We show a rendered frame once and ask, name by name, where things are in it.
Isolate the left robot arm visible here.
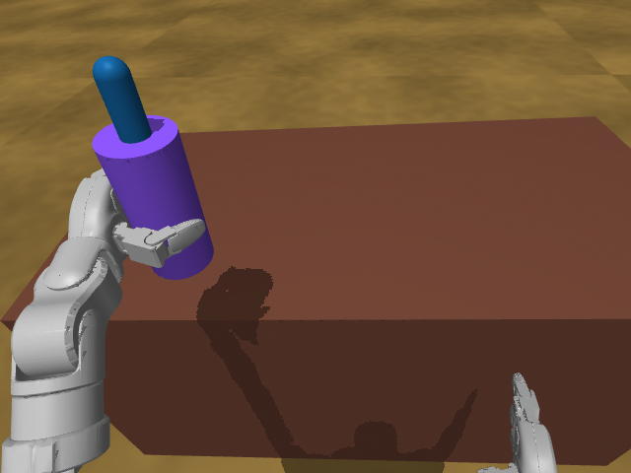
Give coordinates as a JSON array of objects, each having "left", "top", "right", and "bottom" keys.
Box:
[{"left": 1, "top": 236, "right": 124, "bottom": 473}]

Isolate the left robot hand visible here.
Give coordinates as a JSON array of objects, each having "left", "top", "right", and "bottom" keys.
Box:
[{"left": 68, "top": 169, "right": 206, "bottom": 268}]

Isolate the bottle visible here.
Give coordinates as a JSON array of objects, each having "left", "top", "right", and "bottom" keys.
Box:
[{"left": 92, "top": 56, "right": 214, "bottom": 280}]

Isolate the right robot hand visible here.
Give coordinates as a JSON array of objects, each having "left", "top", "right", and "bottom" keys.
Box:
[{"left": 477, "top": 372, "right": 557, "bottom": 473}]

